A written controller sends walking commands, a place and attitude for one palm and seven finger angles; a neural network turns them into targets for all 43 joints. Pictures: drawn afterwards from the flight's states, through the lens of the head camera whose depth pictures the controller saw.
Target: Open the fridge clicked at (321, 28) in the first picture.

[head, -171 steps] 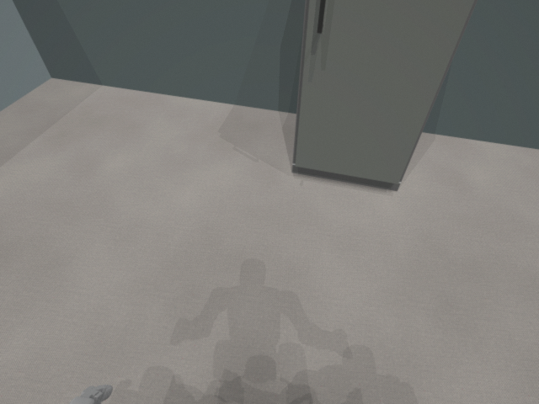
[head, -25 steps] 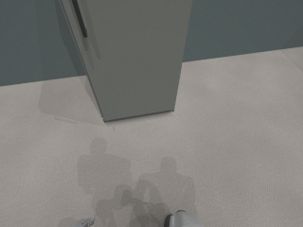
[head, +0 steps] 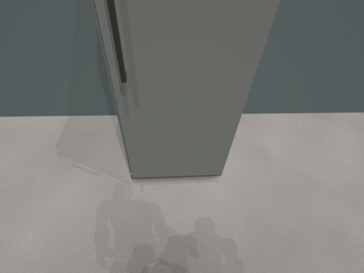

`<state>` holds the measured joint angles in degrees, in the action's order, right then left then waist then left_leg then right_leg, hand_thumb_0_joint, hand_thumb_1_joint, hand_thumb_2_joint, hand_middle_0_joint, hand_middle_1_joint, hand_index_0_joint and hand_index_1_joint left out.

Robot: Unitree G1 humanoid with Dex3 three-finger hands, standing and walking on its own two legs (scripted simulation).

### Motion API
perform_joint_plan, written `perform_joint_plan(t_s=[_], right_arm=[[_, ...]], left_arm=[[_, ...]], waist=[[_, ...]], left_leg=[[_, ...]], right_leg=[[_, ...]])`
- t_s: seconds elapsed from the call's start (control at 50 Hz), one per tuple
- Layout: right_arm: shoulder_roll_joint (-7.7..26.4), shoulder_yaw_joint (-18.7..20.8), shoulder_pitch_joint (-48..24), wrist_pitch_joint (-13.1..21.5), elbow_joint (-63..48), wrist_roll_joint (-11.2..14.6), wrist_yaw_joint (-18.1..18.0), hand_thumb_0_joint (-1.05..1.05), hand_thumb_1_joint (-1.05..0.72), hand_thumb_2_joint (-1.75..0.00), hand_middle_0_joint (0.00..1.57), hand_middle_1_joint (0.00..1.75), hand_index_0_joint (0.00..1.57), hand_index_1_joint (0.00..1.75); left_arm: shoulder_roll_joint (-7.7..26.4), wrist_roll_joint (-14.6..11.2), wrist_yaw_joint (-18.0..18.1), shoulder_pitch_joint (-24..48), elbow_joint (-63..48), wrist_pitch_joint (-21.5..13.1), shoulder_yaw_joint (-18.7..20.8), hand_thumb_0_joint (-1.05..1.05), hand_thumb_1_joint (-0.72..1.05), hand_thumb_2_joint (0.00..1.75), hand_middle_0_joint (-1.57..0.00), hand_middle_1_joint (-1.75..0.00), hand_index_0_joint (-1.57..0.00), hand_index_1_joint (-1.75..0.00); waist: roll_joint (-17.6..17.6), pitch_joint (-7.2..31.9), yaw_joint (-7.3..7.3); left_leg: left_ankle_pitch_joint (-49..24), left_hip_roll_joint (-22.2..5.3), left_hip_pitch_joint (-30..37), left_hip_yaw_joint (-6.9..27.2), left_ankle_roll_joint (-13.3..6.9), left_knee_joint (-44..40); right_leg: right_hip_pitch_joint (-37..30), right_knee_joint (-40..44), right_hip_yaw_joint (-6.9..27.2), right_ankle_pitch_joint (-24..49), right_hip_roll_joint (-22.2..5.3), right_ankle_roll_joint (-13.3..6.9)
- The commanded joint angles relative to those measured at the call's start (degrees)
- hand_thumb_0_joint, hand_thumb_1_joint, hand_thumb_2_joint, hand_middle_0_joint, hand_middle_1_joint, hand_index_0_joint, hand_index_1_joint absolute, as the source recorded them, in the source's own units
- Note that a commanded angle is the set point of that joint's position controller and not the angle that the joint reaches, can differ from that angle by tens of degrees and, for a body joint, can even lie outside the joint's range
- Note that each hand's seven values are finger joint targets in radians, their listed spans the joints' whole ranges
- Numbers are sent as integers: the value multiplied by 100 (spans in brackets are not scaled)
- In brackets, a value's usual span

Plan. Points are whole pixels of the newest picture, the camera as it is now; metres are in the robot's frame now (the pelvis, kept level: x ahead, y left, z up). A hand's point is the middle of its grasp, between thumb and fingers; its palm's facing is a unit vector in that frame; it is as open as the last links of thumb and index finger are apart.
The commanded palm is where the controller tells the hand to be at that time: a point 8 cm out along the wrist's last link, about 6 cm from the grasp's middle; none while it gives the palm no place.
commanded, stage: turn to face it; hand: left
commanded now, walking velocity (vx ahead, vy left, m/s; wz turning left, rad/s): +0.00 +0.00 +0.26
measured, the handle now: (112, 2) +0.70 +0.26 +0.27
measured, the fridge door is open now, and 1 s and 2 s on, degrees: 0 0 0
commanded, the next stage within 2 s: take the last steps up to it in 0.08 s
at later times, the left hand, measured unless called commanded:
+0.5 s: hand out of the picture -0.04 +0.15 -0.15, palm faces +0.18 -0.96 -0.22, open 7.4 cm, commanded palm none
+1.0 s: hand (96, 249) +0.20 +0.23 -0.15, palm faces +0.14 -0.97 -0.21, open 7.3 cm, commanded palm none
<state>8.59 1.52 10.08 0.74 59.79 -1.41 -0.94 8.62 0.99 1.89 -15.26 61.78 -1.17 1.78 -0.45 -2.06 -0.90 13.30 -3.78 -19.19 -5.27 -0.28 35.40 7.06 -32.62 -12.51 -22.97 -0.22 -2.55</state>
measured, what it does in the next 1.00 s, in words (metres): walks ahead: right foot, then left foot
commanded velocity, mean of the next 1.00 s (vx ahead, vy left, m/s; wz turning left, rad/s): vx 0.23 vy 0.01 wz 0.06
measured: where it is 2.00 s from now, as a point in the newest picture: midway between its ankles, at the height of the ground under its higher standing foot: outside the picture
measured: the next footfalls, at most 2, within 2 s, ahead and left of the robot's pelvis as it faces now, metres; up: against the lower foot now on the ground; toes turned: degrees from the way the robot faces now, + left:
right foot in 0.28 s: +0.04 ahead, -0.14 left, +0.00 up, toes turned -2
left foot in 0.68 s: +0.12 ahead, +0.14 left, +0.00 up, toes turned +16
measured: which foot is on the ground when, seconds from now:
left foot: down 0.00-0.30, up 0.32-0.66, down 0.68-1.00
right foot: down 0.00-0.00, up 0.02-0.26, down 0.28-0.68, up 0.70-1.00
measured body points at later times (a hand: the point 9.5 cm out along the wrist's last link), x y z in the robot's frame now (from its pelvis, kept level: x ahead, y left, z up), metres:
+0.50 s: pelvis +0.03 -0.02 +0.02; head +0.02 -0.03 +0.47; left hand -0.05 +0.20 -0.13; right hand +0.10 -0.26 -0.14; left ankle +0.04 +0.12 -0.67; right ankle +0.00 -0.14 -0.73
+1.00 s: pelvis +0.15 +0.04 +0.01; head +0.16 +0.04 +0.46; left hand +0.19 +0.29 -0.13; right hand +0.14 -0.18 -0.15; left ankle +0.08 +0.13 -0.73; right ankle +0.25 -0.07 -0.69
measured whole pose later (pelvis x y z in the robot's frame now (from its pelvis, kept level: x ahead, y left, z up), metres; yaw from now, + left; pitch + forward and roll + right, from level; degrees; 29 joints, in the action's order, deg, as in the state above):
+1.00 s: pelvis +0.15 +0.04 +0.01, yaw +6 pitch -2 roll +2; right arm 7.2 2.0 20.6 3.0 64.1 -1.7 -1.1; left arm 10.4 1.6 0.0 -10.5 59.1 -0.5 3.8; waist -1.2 -3.0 0.6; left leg 17.4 -0.3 -2.2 -10.3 -1.1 21.6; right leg 27.0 -44.9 -5.7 -15.6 -6.1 0.2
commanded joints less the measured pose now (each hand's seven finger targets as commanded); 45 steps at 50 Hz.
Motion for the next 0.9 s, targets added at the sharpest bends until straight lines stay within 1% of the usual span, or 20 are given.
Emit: perform_joint_plan(t_s=[0.0, 0.08, 0.16, 0.22, 0.24, 0.26, 0.28, 0.3, 0.32, 0.38, 0.44, 0.56, 0.6, 0.62, 0.64, 0.66, 0.68, 0.76, 0.82, 0.88], right_arm=[[932, 110, 748, -15, 2, 13, -79, 0, -90, -90, 20, 30, 20, 30], [944, 152, 228, -50, -221, 13, -112, 0, -90, -90, 20, 30, 20, 30], [1056, 243, 87, -86, -309, 13, -77, 0, -90, -90, 20, 30, 20, 30], [1022, 282, -44, -121, -314, 28, -28, 0, -90, -90, 20, 30, 20, 30], [881, 284, -83, -140, -334, 45, 0, 0, -90, -90, 20, 30, 20, 30], [614, 234, -142, -162, -437, 88, 40, 0, -90, -90, 20, 30, 20, 30], [472, 216, -407, -187, -664, 53, 110, 0, -90, -90, 20, 30, 20, 30], [703, 278, -647, -187, -747, -4, 162, 0, -90, -90, 20, 30, 20, 30], [644, 302, -521, -187, -650, -21, 190, 0, -90, -90, 20, 30, 20, 30], [471, 294, -18, -131, -411, -26, 261, 0, -90, -90, 20, 30, 20, 30], [370, 251, -105, -70, -441, 13, 279, 0, -90, -90, 20, 30, 20, 30], [306, 199, -350, 40, -596, 33, 293, 0, -90, -90, 20, 30, 20, 30], [327, 178, 80, 108, -431, 20, 262, 0, -90, -90, 20, 30, 20, 30], [437, 190, 521, 166, -262, 12, 219, 0, -90, -90, 20, 30, 20, 30], [793, 283, 1217, 219, -49, -1, 148, 0, -90, -90, 20, 30, 20, 30], [1427, 454, 1893, 239, 79, -33, 77, 0, -90, -90, 20, 30, 20, 30], [1536, 458, 2271, 185, 185, -13, 19, 0, -90, -90, 20, 30, 20, 30], [610, 207, 1172, 308, 58, 18, -58, 0, -90, -90, 20, 30, 20, 30], [597, 168, 1076, 372, 74, 28, -84, 0, -90, -90, 20, 30, 20, 30], [607, 184, 1111, 371, 119, 19, -80, 0, -90, -90, 20, 30, 20, 30]], left_arm=[[355, -85, 76, -541, -240, 67, 39, 0, 90, 90, -20, -30, -20, -30], [432, -29, -5, -210, -281, 158, 108, 0, 90, 90, -20, -30, -20, -30], [279, -12, -29, -376, -234, 182, 98, 0, 90, 90, -20, -30, -20, -30], [203, 29, -54, -925, -59, 119, 80, 0, 90, 90, -20, -30, -20, -30], [352, 63, -55, -1134, 4, 87, 104, 0, 90, 90, -20, -30, -20, -30], [766, 127, -46, -1264, -8, 41, 178, 0, 90, 90, -20, -30, -20, -30], [1226, 114, -25, -1204, -129, 53, 262, 0, 90, 90, -20, -30, -20, -30], [1245, 88, 8, -1010, -233, 21, 264, 0, 90, 90, -20, -30, -20, -30], [1128, 79, 21, -792, -233, -46, 259, 0, 90, 90, -20, -30, -20, -30], [822, 90, -20, -711, -195, -174, 184, 0, 90, 90, -20, -30, -20, -30], [841, 95, -40, -1079, -69, -243, 170, 0, 90, 90, -20, -30, -20, -30], [895, 105, -54, -1278, 118, -232, 202, 0, 90, 90, -20, -30, -20, -30], [880, 68, -62, -1155, 132, -202, 223, 0, 90, 90, -20, -30, -20, -30], [818, 34, -70, -1098, 144, -191, 218, 0, 90, 90, -20, -30, -20, -30], [645, 7, -101, -1089, 102, -184, 169, 0, 90, 90, -20, -30, -20, -30], [303, -19, -149, -1023, -86, -183, 118, 0, 90, 90, -20, -30, -20, -30], [335, 38, -135, -540, -323, -182, 107, 0, 90, 90, -20, -30, -20, -30], [282, 63, -226, -217, -188, -143, 173, 0, 90, 90, -20, -30, -20, -30], [102, 45, -234, -422, -135, -24, 144, 0, 90, 90, -20, -30, -20, -30], [124, 36, -241, -89, -302, 24, 137, 0, 90, 90, -20, -30, -20, -30]], waist=[[1707, 323, 107], [998, 214, 94], [481, 508, 78], [539, 547, -114], [232, 362, -195], [-831, 132, -288], [-1740, -326, -391], [-1174, -621, -376], [-1172, -827, -195], [-714, -868, 42], [-704, -618, -107], [-934, -536, -236], [-855, -299, -54], [-532, -69, 139], [292, 347, 423], [1750, 734, 639], [1614, 490, 781], [576, -320, 302], [733, -304, 76], [701, -430, 58]], left_leg=[[-3774, -1622, 1197, 1859, -1026, -1464], [-1880, -1404, 822, 1839, -1091, -1815], [-835, -1137, 737, 1613, -966, -1900], [1066, -722, 129, 1303, -598, -1798], [1629, -385, -347, 1054, -369, -1467], [1751, 200, -1161, 540, -81, -315], [1541, 362, -1597, 92, 74, 735], [1389, 126, -1586, 402, 24, 1509], [1066, 36, -1659, 523, -5, 1908], [458, -65, -1569, 347, 16, 2181], [344, -32, -1420, 108, 79, 1517], [588, -36, -738, -91, -5, 264], [261, 133, 169, -323, -24, -486], [41, 228, 1034, -412, -37, -941], [113, -187, 2216, 175, -208, -1168], [361, -1576, 3007, 2088, -665, -1665], [330, -2071, 2908, 2732, -1053, -2197], [-781, -1554, 1345, 1337, -952, -2334], [-1669, -1262, 1218, 625, -960, -2359], [-1635, -1241, 1132, 454, -1000, -2435]], right_leg=[[1058, -1200, 650, -1102, -374, 440], [1360, -1764, 1059, -932, -499, 404], [1050, -1112, 942, -495, -364, 409], [123, 201, 672, 319, -211, 399], [-236, 922, 911, 173, -388, 346], [-412, 1752, 2154, -942, -1229, 32], [137, 2770, 3458, -2364, -2310, -449], [749, 3046, 3650, -2485, -2516, -616], [903, 2990, 3395, -2191, -2294, -527], [644, 2526, 2156, -651, -1819, -323], [78, 2359, 1630, 199, -1691, -334], [-3, 2116, 1489, 550, -1838, -467], [204, 1647, 1178, 789, -1594, -329], [524, 1085, 955, 1056, -1364, -206], [1113, -99, 619, 1222, -1042, 2], [2307, -1656, 174, -287, -403, 273], [3033, -2727, 586, -1093, -269, 224], [2759, -3257, 1079, 125, -839, 195], [2436, -2638, 944, 468, -770, 294], [2239, -1729, 884, 689, -745, 309]])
